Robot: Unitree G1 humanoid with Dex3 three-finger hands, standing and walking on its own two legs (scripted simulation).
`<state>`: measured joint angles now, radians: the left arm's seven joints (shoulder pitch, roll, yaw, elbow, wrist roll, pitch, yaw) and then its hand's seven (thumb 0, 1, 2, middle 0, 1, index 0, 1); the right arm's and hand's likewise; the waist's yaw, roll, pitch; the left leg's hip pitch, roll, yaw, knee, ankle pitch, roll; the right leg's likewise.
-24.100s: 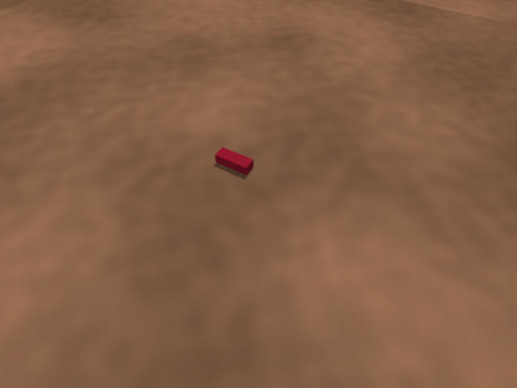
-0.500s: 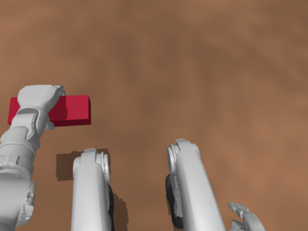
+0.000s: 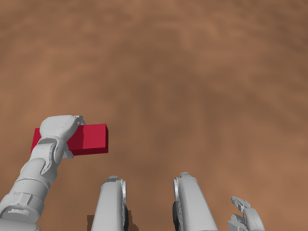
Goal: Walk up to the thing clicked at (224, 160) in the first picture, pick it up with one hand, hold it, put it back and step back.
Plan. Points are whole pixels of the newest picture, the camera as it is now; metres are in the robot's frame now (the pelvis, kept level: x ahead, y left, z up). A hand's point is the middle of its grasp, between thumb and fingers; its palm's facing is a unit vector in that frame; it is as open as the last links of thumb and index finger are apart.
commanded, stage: lift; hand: left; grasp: from above
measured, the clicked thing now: (73, 140) +0.38 +0.23 -0.11
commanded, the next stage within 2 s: hold in 0.72 s
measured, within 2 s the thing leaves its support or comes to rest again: neither
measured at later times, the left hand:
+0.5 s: hand (52, 125) +0.36 +0.22 +0.05, palm faces -0.44 -0.05 -0.89, open 10.1 cm
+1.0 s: hand (37, 106) +0.37 +0.23 +0.11, palm faces -0.45 -0.04 -0.89, open 10.1 cm
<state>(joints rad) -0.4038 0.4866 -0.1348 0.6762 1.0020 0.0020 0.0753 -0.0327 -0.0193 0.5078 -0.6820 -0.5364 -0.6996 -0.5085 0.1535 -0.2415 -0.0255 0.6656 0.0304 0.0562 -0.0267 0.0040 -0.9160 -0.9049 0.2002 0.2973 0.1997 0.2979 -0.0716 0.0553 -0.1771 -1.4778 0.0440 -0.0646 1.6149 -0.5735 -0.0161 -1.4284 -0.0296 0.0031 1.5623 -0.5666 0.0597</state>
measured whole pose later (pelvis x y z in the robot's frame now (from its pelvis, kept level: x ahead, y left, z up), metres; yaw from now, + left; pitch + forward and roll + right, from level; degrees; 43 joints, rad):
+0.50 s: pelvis +0.04 -0.01 +0.13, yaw +1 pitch +13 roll -1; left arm -0.33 0.40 -0.17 0.81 1.03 -0.03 0.14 -0.03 -0.03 0.49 -0.73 -0.49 -0.75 -0.46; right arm 0.25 -0.25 -0.04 0.72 0.03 0.03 -0.05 0.01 -0.92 -0.91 0.20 0.30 0.20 0.30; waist -0.05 0.03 -0.10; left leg -0.84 0.06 -0.01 1.04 -0.43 -0.02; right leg -0.81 -0.03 0.01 1.00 -0.42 0.05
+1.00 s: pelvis +0.06 +0.00 +0.17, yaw +0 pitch +7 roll -1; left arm -0.31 0.40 -0.20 0.77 1.03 -0.04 0.08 -0.03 -0.03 0.49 -0.73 -0.48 -0.75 -0.45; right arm 0.23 -0.24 -0.05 0.70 0.04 0.06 -0.05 0.01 -0.91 -0.90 0.20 0.30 0.20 0.30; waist -0.02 0.03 -0.06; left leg -0.53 0.04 0.02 0.74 -0.34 -0.01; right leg -0.51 -0.04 0.03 0.72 -0.33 0.05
